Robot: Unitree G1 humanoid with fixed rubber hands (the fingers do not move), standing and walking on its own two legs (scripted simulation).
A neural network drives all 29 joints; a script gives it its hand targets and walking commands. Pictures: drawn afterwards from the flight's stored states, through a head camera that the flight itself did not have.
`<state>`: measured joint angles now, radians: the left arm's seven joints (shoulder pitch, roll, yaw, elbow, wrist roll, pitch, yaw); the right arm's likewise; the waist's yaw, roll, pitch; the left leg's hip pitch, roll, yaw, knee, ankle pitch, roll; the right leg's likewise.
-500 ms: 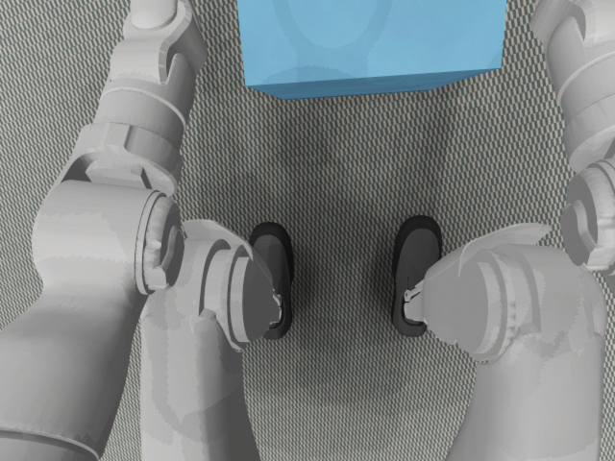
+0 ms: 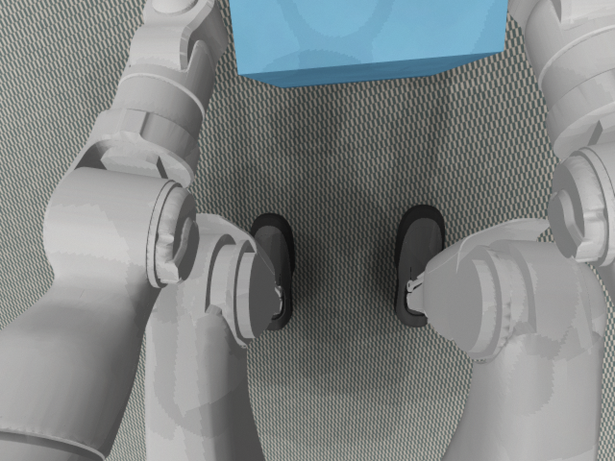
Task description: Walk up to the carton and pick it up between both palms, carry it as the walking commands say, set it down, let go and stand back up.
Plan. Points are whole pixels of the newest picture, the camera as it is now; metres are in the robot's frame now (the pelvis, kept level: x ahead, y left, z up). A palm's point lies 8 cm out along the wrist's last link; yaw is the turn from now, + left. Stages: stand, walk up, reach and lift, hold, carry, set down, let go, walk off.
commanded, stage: reach and lift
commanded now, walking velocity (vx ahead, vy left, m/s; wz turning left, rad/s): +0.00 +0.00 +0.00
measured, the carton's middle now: out of the picture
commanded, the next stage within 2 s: none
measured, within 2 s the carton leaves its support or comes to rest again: leaves its support in 0.58 s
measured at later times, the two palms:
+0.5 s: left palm out of the picture +0.56 +0.14 -0.18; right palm out of the picture +0.56 -0.17 -0.18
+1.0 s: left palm out of the picture +0.55 +0.13 -0.10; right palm out of the picture +0.56 -0.17 -0.10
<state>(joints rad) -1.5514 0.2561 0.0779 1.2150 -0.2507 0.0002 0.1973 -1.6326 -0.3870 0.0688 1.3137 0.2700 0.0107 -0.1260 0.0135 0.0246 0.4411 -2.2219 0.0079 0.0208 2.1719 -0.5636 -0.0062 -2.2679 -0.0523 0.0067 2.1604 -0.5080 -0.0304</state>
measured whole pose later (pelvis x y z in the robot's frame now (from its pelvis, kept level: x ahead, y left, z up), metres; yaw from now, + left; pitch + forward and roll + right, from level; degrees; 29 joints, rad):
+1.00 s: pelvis +0.01 +0.01 +0.02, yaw -2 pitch +43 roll +2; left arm -1.28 0.08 0.42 0.77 0.06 0.30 0.15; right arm -1.40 -0.24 -0.28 0.95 -0.10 0.29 -0.06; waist 0.03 0.00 0.13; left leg -2.26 -0.04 0.00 2.10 -0.59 -0.04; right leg -2.32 0.01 0.04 2.07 -0.50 0.01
